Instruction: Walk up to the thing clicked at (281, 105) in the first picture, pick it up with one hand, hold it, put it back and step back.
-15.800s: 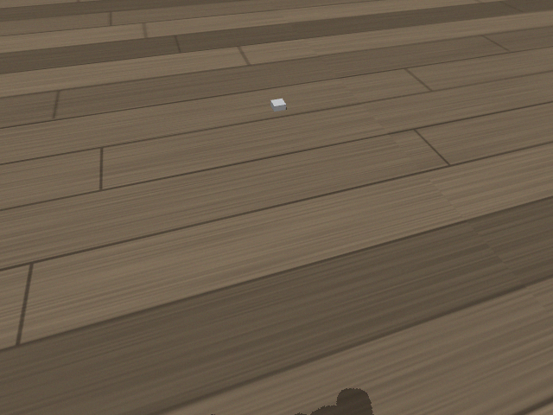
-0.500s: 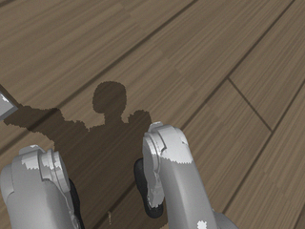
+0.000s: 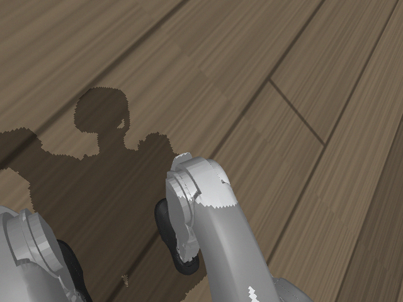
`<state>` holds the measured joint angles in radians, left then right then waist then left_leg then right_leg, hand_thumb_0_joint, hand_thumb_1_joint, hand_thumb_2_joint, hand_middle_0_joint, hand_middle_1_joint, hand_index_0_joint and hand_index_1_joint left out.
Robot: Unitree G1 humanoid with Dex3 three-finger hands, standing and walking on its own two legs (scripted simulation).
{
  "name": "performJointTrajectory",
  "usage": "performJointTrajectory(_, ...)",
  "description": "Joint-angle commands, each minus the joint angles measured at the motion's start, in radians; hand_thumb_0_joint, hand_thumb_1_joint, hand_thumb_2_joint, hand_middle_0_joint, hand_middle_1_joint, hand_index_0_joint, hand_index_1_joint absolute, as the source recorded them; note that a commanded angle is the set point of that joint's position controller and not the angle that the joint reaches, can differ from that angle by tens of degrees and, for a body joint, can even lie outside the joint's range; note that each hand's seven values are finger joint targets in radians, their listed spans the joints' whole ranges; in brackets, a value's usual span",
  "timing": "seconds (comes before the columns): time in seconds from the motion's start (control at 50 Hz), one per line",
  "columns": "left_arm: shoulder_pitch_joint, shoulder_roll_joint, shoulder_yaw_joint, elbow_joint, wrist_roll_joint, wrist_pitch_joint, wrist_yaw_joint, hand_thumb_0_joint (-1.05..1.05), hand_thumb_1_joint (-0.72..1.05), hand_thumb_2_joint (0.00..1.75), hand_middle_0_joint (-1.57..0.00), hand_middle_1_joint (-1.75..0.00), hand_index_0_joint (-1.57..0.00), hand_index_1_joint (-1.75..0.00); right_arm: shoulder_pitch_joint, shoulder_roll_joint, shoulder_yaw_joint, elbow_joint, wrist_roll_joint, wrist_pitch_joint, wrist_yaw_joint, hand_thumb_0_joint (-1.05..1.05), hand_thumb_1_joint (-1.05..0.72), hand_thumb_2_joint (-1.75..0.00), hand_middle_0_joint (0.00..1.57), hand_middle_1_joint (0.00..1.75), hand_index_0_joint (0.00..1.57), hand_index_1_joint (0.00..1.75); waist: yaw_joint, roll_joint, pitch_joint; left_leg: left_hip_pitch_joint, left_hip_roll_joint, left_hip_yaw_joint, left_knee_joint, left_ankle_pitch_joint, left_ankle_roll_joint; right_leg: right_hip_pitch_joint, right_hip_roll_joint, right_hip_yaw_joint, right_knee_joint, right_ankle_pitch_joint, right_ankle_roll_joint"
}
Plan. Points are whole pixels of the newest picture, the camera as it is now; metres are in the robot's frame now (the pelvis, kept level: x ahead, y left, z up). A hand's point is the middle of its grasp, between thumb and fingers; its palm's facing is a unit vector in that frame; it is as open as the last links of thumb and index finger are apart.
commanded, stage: rest palm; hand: left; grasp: from above
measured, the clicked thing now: out of the picture +0.42 +0.36 -0.29
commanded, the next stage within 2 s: close in 0.52 s
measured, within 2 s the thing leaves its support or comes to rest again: neither
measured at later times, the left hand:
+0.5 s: hand out of the picture +0.41 +0.36 -0.26, palm faces -0.31 -0.34 -0.89, open 14.2 cm
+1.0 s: hand out of the picture +0.41 +0.36 -0.25, palm faces -0.30 -0.33 -0.90, open 13.2 cm
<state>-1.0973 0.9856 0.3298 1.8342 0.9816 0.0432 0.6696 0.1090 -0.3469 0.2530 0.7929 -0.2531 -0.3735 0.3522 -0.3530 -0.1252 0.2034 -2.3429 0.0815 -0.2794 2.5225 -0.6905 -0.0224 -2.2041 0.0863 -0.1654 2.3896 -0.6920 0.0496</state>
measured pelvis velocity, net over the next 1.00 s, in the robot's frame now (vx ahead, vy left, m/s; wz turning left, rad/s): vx -0.01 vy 0.01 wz -0.03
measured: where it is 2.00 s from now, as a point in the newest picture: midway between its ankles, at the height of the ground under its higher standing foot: (132, 271)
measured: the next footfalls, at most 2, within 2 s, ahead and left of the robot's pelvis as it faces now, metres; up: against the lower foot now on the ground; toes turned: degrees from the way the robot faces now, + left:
none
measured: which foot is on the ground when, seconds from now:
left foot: down 0.00-1.00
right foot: down 0.00-1.00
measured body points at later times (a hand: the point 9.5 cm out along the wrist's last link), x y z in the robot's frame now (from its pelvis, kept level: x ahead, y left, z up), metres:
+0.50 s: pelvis +0.00 +0.00 +0.00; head +0.28 +0.13 +0.32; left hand +0.42 +0.38 -0.21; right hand +0.04 -0.24 -0.06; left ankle +0.07 +0.14 -0.27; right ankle +0.11 -0.12 -0.27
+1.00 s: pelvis -0.01 +0.01 +0.01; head +0.28 +0.13 +0.33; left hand +0.43 +0.37 -0.20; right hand +0.04 -0.23 -0.04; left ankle +0.07 +0.14 -0.27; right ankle +0.11 -0.12 -0.27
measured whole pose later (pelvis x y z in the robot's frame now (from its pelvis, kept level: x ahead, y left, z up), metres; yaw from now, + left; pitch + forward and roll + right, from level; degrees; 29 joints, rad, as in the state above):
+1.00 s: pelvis -0.01 +0.01 +0.01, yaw -2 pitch +24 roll -15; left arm -1.12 1.05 0.24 1.84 0.95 0.04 0.69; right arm 0.08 -0.36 0.34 0.71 -0.26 -0.40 0.36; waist -0.38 -0.17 0.26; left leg -2.31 0.08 -0.33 2.52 -0.69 -0.02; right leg -2.14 0.10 -0.20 2.34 -0.67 0.06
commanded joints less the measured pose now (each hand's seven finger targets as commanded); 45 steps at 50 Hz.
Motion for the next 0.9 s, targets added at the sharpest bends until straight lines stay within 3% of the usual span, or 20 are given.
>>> performJointTrajectory(0.0, -0.2, 0.257, -0.032, -0.097, -0.003, -0.011, 0.035, 0.0, -0.61, 1.01, -0.09, -0.96, -0.06, -0.99, 0.203, -0.305, -0.07, 0.007, 0.014, -0.01, -0.009, 0.0, -0.91, -0.91, 0.2, 0.3, 0.2, 0.3, -0.029, 0.48, -0.678, 0.494, 0.016, 0.121, -0.218, 0.198, 0.032, 0.37, 0.031, -0.099, -0.234, 0.264, -0.058)
performJointTrajectory(0.02, -0.183, 0.266, -0.017, -0.092, -0.004, -0.011, 0.039, 0.0, -0.61, 1.01, -0.09, -0.97, -0.06, -1.0, 0.207, -0.306, -0.064, 0.005, 0.013, -0.009, -0.01, 0.0, -0.91, -0.91, 0.2, 0.3, 0.2, 0.3, -0.024, 0.472, -0.7, 0.499, 0.018, 0.118, -0.221, 0.212, 0.032, 0.39, 0.036, -0.102, -0.239, 0.278, -0.058)
performJointTrajectory(0.06, -0.222, 0.249, -0.046, -0.092, -0.001, -0.012, 0.038, 0.0, -0.6, 1.0, -0.09, -0.97, -0.07, -1.0, 0.213, -0.308, -0.057, 0.014, 0.01, -0.015, -0.004, 0.0, -0.91, -0.91, 0.2, 0.3, 0.2, 0.3, -0.045, 0.501, -0.672, 0.521, 0.021, 0.109, -0.217, 0.218, 0.024, 0.35, 0.029, -0.115, -0.213, 0.277, -0.061)
performJointTrajectory(0.12, -0.205, 0.267, -0.031, -0.077, -0.002, -0.016, 0.046, 0.0, -0.59, 0.99, -0.1, -0.98, -0.07, -1.0, 0.205, -0.316, -0.05, 0.005, 0.015, -0.019, -0.008, 0.0, -0.91, -0.91, 0.2, 0.3, 0.2, 0.3, -0.043, 0.49, -0.643, 0.491, 0.021, 0.101, -0.233, 0.183, 0.024, 0.348, 0.032, -0.12, -0.229, 0.245, -0.061)
performJointTrajectory(0.16, -0.205, 0.271, -0.04, -0.081, 0.006, -0.017, 0.046, 0.0, -0.59, 0.99, -0.1, -0.98, -0.07, -1.0, 0.202, -0.319, -0.051, 0.006, 0.011, -0.019, -0.009, 0.0, -0.91, -0.91, 0.2, 0.3, 0.2, 0.3, -0.046, 0.504, -0.644, 0.507, 0.021, 0.099, -0.239, 0.183, 0.02, 0.35, 0.032, -0.122, -0.229, 0.243, -0.063)
performJointTrajectory(0.18, -0.242, 0.269, -0.057, -0.09, 0.011, -0.019, 0.046, 0.0, -0.59, 0.99, -0.1, -0.98, -0.07, -1.0, 0.209, -0.318, -0.046, 0.004, 0.007, -0.021, -0.005, 0.0, -0.91, -0.91, 0.2, 0.3, 0.2, 0.3, -0.062, 0.51, -0.634, 0.507, 0.022, 0.099, -0.226, 0.192, 0.022, 0.345, 0.03, -0.121, -0.222, 0.257, -0.06)
performJointTrajectory(0.24, -0.192, 0.265, -0.046, -0.061, 0.0, -0.019, 0.057, 0.0, -0.57, 0.98, -0.1, -0.98, -0.08, -1.0, 0.197, -0.322, -0.04, -0.003, 0.009, -0.027, -0.006, 0.0, -0.91, -0.91, 0.2, 0.3, 0.2, 0.3, -0.053, 0.483, -0.625, 0.489, 0.02, 0.102, -0.229, 0.189, 0.024, 0.372, 0.036, -0.119, -0.242, 0.261, -0.057)
performJointTrajectory(0.32, -0.24, 0.269, -0.068, -0.062, 0.004, -0.017, 0.057, 0.0, -0.56, 0.97, -0.1, -0.98, -0.09, -1.0, 0.197, -0.328, -0.027, -0.007, 0.002, -0.038, 0.001, 0.0, -0.91, -0.91, 0.2, 0.3, 0.2, 0.3, -0.082, 0.481, -0.591, 0.493, 0.023, 0.091, -0.226, 0.174, 0.023, 0.344, 0.027, -0.127, -0.228, 0.25, -0.053)
performJointTrajectory(0.36, -0.213, 0.283, -0.054, -0.06, -0.004, -0.018, 0.06, 0.0, -0.57, 0.98, -0.1, -0.99, -0.08, -1.01, 0.19, -0.337, -0.027, -0.018, 0.006, -0.037, -0.001, 0.0, -0.91, -0.91, 0.2, 0.3, 0.2, 0.3, -0.069, 0.468, -0.605, 0.494, 0.025, 0.087, -0.231, 0.184, 0.022, 0.367, 0.032, -0.126, -0.239, 0.258, -0.053)
performJointTrajectory(0.4, -0.214, 0.274, -0.075, -0.052, 0.007, -0.017, 0.058, 0.0, -0.56, 0.97, -0.1, -1.0, -0.09, -1.01, 0.194, -0.336, -0.026, -0.016, 0.003, -0.038, 0.0, 0.0, -0.92, -0.91, 0.2, 0.3, 0.2, 0.3, -0.077, 0.505, -0.601, 0.515, 0.025, 0.091, -0.236, 0.193, 0.018, 0.369, 0.033, -0.126, -0.234, 0.265, -0.055)
performJointTrajectory(0.6, -0.199, 0.275, -0.082, -0.057, -0.014, -0.013, 0.069, 0.0, -0.55, 0.97, -0.1, -1.0, -0.09, -1.01, 0.169, -0.342, -0.007, -0.034, 0.004, -0.039, 0.001, 0.0, -0.91, -0.91, 0.2, 0.3, 0.2, 0.3, -0.078, 0.497, -0.576, 0.506, 0.032, 0.082, -0.238, 0.192, 0.015, 0.389, 0.036, -0.133, -0.242, 0.273, -0.052)
performJointTrajectory(0.74, -0.224, 0.269, -0.102, -0.057, -0.023, -0.015, 0.071, 0.0, -0.4, 0.86, -0.2, -0.91, -0.19, -0.92, 0.182, -0.357, 0.001, -0.04, 0.002, -0.043, 0.005, 0.0, -0.9, -0.9, 0.2, 0.3, 0.2, 0.3, -0.1, 0.507, -0.571, 0.528, 0.038, 0.065, -0.245, 0.215, 0.01, 0.396, 0.04, -0.142, -0.242, 0.297, -0.05)
performJointTrajectory(0.88, -0.193, 0.263, -0.106, -0.066, -0.032, -0.004, 0.064, 0.0, -0.34, 0.81, -0.24, -0.89, -0.24, -0.89, 0.178, -0.355, 0.0, -0.059, 0.007, -0.038, 0.0, 0.0, -0.9, -0.9, 0.2, 0.3, 0.2, 0.3, -0.087, 0.477, -0.577, 0.501, 0.033, 0.075, -0.244, 0.186, 0.017, 0.412, 0.043, -0.137, -0.268, 0.275, -0.048)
